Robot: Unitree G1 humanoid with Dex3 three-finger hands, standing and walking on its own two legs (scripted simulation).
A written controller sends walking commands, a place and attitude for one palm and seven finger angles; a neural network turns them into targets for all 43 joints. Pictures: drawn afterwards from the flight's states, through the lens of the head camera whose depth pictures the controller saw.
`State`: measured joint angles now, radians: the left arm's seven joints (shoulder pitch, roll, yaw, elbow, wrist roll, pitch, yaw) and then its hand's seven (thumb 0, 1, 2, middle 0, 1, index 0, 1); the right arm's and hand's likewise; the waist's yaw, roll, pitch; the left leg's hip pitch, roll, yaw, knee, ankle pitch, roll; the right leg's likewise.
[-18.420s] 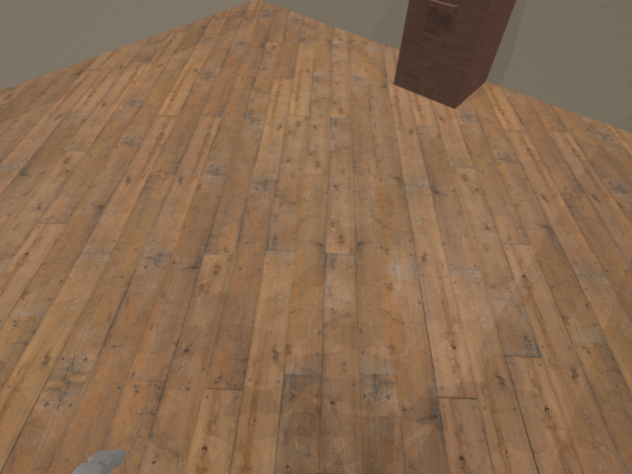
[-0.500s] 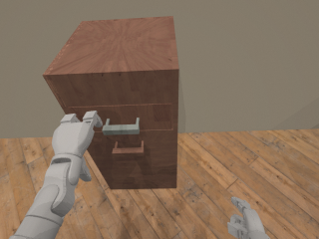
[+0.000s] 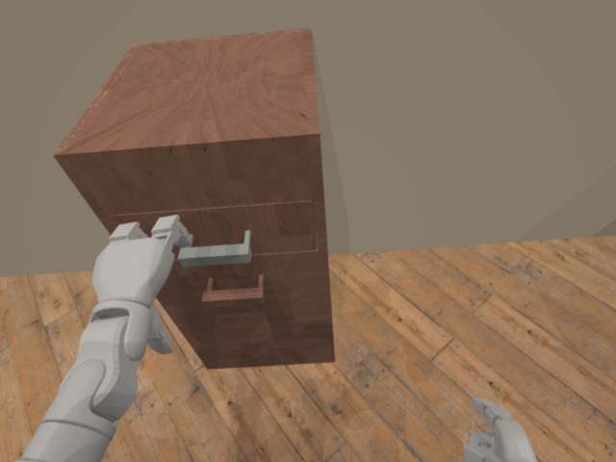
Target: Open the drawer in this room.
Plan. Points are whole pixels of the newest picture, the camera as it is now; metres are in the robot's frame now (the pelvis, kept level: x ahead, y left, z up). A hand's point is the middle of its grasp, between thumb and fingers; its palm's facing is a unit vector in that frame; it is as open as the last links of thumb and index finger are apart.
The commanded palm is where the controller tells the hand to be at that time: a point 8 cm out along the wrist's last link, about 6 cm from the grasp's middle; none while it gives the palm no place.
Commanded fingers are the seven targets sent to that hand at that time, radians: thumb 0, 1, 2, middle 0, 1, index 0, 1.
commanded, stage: move the hooked fingers above the handle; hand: left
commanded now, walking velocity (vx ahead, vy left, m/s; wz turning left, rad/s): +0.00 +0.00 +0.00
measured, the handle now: (217, 246) +0.50 +0.26 -0.08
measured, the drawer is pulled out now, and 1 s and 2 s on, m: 0.00 0.00 0.00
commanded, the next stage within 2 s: none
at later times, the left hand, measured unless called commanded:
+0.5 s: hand (175, 268) +0.36 +0.25 +0.04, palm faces +0.02 -0.07 -1.00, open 13.9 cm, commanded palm +0.33 +0.25 +0.10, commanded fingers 0.00 -0.50 0.30 -0.30 -1.20 -0.30 -1.20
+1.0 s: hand (182, 263) +0.39 +0.26 +0.01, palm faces -0.04 -0.04 -1.00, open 13.9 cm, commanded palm +0.38 +0.26 +0.07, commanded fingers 0.00 -0.50 0.30 -0.30 -1.20 -0.30 -1.20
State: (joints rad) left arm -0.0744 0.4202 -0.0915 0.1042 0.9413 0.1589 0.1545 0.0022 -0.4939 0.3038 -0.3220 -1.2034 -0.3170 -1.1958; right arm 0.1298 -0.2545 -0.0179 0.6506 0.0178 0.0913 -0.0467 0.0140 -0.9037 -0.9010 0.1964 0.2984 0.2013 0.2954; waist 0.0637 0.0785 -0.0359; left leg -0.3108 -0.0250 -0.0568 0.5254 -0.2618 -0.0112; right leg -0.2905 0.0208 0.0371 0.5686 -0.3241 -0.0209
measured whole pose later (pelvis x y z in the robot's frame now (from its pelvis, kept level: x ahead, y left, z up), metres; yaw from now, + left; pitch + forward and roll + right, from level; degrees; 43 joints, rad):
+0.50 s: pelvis +0.01 +0.01 -0.01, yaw +0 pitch +7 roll +0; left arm -0.26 0.41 -0.09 0.36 0.99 0.10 0.19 0.00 -0.49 0.30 -0.32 -1.20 -0.32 -1.20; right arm 0.18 -0.24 -0.03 0.64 0.02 0.10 -0.05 0.01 -0.90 -0.90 0.20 0.30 0.20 0.30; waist 0.03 0.06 -0.07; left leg -0.43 -0.03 -0.05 0.61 -0.31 0.00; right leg -0.40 0.02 0.04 0.63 -0.35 -0.01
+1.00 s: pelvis +0.00 +0.02 -0.02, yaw -1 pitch +11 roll +0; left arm -0.43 0.41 -0.06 0.67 1.03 0.05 0.26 0.00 -0.49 0.30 -0.32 -1.20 -0.32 -1.20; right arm 0.24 -0.24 -0.05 0.66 0.02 0.10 -0.04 0.01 -0.90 -0.90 0.20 0.30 0.20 0.30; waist -0.01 0.04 -0.11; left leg -0.55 -0.03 -0.04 0.69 -0.33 0.01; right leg -0.51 0.02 0.05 0.69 -0.37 0.00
